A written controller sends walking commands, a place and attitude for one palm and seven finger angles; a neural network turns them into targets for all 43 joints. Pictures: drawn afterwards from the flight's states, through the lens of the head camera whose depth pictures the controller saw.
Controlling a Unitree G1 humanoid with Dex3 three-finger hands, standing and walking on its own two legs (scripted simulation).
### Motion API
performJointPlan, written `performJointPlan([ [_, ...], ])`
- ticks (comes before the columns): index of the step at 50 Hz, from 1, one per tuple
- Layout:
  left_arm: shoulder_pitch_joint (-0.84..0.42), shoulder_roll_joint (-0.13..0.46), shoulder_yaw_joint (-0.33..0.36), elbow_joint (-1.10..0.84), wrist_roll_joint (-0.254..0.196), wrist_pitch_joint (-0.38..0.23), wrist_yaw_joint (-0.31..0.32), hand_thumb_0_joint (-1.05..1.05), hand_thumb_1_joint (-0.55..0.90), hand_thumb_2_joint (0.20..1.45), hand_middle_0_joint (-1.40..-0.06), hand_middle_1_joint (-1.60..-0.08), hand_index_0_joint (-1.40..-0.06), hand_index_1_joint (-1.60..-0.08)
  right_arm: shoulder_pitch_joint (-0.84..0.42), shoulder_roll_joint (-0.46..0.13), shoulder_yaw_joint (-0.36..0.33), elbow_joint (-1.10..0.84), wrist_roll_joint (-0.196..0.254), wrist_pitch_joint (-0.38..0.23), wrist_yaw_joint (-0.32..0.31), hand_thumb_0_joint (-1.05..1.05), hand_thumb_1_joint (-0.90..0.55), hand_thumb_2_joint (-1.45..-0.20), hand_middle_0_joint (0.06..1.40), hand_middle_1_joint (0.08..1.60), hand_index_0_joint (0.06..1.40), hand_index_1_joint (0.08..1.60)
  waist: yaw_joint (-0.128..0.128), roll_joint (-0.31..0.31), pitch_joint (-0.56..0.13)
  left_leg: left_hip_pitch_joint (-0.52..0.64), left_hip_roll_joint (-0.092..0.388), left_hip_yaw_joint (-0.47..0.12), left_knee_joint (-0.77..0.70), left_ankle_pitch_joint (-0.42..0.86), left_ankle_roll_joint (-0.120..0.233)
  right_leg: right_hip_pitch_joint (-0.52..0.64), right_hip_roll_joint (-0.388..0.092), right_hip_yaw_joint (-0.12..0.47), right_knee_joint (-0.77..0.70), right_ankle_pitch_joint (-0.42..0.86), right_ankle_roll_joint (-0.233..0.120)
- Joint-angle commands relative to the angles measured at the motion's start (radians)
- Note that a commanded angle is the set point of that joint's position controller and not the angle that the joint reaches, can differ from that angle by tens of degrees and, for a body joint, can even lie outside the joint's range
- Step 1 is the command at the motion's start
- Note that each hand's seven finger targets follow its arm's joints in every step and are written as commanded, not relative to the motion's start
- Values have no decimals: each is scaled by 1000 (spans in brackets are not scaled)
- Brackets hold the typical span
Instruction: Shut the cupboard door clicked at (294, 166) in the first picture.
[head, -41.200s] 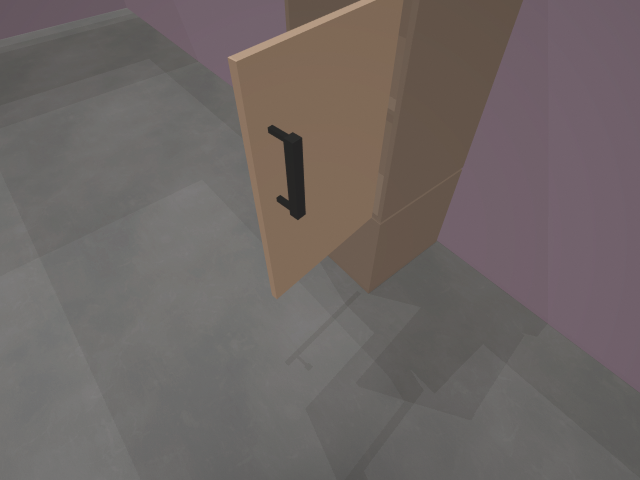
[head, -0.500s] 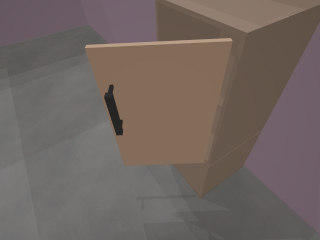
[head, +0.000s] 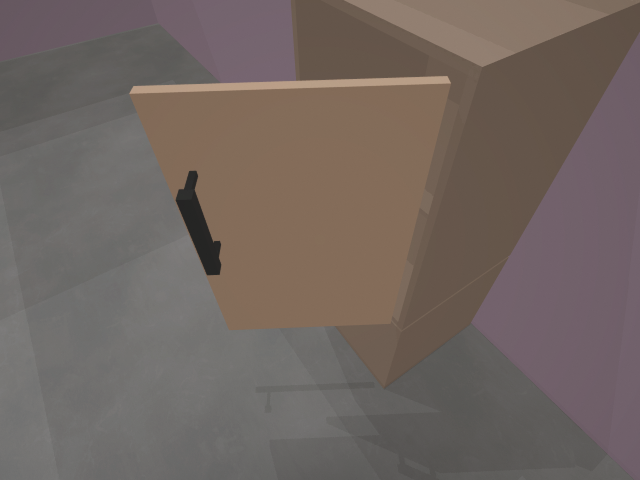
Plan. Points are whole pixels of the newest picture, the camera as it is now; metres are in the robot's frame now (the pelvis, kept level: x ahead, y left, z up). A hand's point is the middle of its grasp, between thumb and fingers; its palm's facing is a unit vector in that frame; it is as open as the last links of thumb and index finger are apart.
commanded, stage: look again from close up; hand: left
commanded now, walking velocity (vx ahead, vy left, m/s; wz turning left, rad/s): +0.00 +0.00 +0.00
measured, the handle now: (203, 226) +0.45 +0.21 +0.04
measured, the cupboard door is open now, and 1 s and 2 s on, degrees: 58 58 58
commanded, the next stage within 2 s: raise the hand and make a fist in 0.24 s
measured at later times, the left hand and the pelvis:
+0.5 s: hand (198, 420) +0.20 +0.17 -0.05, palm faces +0.27 -0.95 -0.17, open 7.2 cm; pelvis +0.02 -0.02 -0.01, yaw +3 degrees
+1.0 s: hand (210, 440) +0.17 +0.14 -0.01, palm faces -0.04 -1.00 -0.04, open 5.0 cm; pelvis -0.05 -0.03 -0.10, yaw +4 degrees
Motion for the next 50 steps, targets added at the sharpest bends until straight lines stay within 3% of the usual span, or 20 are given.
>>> performJointPlan([
  [1,54,118,25,-28,1,-15,9,0,900,900,-200,-300,-200,-300,48,-81,-14,-22,-3,-14,-3,0,-900,-900,200,300,200,300,4,-17,26,11,132,-142,-87,63,-8,-24,-83,99,-99,93,-40],
  [16,39,128,30,-31,0,-20,12,0,900,900,-200,-300,-200,-300,31,-78,-17,0,-4,-13,-11,0,-900,-900,200,300,200,300,7,-41,-14,67,135,-125,-55,183,-18,35,-90,96,-93,279,-45],
  [17,124,136,36,0,9,-27,49,0,900,900,-200,-300,-200,-300,-52,-120,-30,-70,10,-9,-1,0,-900,-900,200,300,200,300,37,-138,-2,-26,159,-98,152,167,-43,55,-143,132,-105,562,-2],
  [18,-784,753,462,-1587,-107,-320,54,0,900,900,-200,-300,-200,-300,52,-339,-75,-353,5,-206,-110,0,-900,-900,200,300,200,300,-116,-39,-417,303,94,-106,148,392,-2,41,-35,57,78,564,-10],
  [19,-72,218,63,-1223,-117,-225,52,0,900,900,-218,-320,-218,-320,-38,-191,-24,-355,49,-274,-112,0,-900,-900,200,300,200,300,-26,318,-522,322,48,-95,112,564,-2,2,33,-6,168,375,-21],
  [20,-56,225,123,-1249,-166,-186,99,0,900,900,-237,-340,-237,-340,-64,-203,-18,-325,33,-304,-95,0,-900,-900,200,300,200,300,24,304,-487,319,86,-111,95,676,-43,-15,30,-40,69,193,-31],
  [21,202,-65,-30,-979,-165,-77,81,0,900,900,-255,-360,-255,-360,-63,-154,-26,-295,43,-309,-63,0,-900,-900,200,300,200,300,-22,159,-293,179,91,-127,81,595,-33,-88,11,-50,51,168,-12],
  [22,-37,59,57,-1131,-168,-117,86,0,900,900,-273,-380,-273,-380,-39,-204,-60,-352,44,-315,-44,0,-900,-900,200,300,200,300,-51,108,-147,52,74,-156,118,411,-39,-120,3,-45,41,217,-12],
  [24,120,82,151,-968,-171,-212,38,0,900,900,-310,-420,-310,-420,-75,-203,-85,-411,21,-315,-34,0,-900,-900,200,300,200,300,-31,-168,-6,-155,37,-150,189,214,-35,-229,4,-69,75,217,0],
  [25,290,75,199,-861,-188,-262,-4,0,900,900,-328,-440,-328,-440,-96,-195,-94,-446,23,-311,-23,0,-900,-900,200,300,200,300,19,-245,5,-240,22,-144,219,158,-42,-227,-5,-51,101,224,3],
  [27,438,7,208,-813,-241,-406,-120,0,900,900,-365,-480,-365,-480,-112,-176,-100,-494,9,-306,-1,0,-900,-900,200,300,200,300,67,-387,-52,-386,-2,-132,304,78,-59,-243,-10,-33,209,259,18],
  [29,465,24,228,-855,-287,-552,-259,0,900,900,-402,-520,-402,-520,-130,-177,-112,-542,8,-300,20,0,-900,-900,200,300,200,300,92,-342,-150,-475,-19,-114,392,44,-72,-236,-24,14,302,310,19],
  [31,422,110,294,-877,-301,-636,-369,0,900,900,-438,-560,-438,-560,-136,-187,-120,-590,13,-292,35,0,-900,-900,200,300,200,300,96,-177,-233,-518,-30,-101,475,44,-75,-232,-49,75,373,353,5],
  [34,272,190,330,-1098,-313,-626,-392,0,900,900,-493,-620,-493,-620,-184,-185,-111,-688,20,-281,20,0,-900,-900,200,300,200,300,93,36,-339,-556,-41,-75,552,-19,-48,-288,-49,139,382,132,-2],
  [36,105,216,324,-1275,-315,-632,-348,0,900,900,-530,-660,-530,-660,-154,-181,-106,-710,13,-280,9,0,-900,-900,200,300,200,300,51,114,-391,-550,-24,-96,593,-40,-35,-366,-30,146,391,9,-5],
  [39,-75,183,247,-1488,-315,-698,-288,0,900,900,-585,-720,-585,-720,-123,-179,-93,-703,8,-295,-10,0,-900,-900,200,300,200,300,-24,114,-395,-527,4,-138,651,-85,-17,-495,2,117,406,-109,-16],
  [40,-153,177,203,-1555,-313,-716,-284,0,900,900,-603,-740,-603,-740,-121,-186,-88,-699,6,-300,-22,0,-900,-900,200,300,200,300,-56,66,-387,-538,15,-151,671,-107,-9,-533,13,115,413,-142,-16],
  [43,-77,141,116,-1487,-304,-690,-313,0,900,900,-658,-800,-658,-800,-96,-205,-80,-685,18,-312,-44,0,-900,-900,200,300,200,300,-76,18,-338,-576,30,-166,674,-167,-4,-573,28,91,406,-228,-20],
  [45,-31,151,103,-1382,-299,-586,-342,0,900,900,-695,-840,-695,-840,-97,-210,-66,-693,33,-301,-56,0,-900,-900,200,300,200,300,-67,8,-285,-612,30,-171,647,-215,-2,-563,32,89,371,-309,-19],
  [50,191,230,251,-1264,-307,-226,-325,0,900,900,-787,-940,-787,-940,-134,-186,-60,-778,67,-228,-67,0,-900,-900,200,300,200,300,63,-82,-345,-623,5,-152,543,-221,-13,-348,2,116,277,-400,0],
])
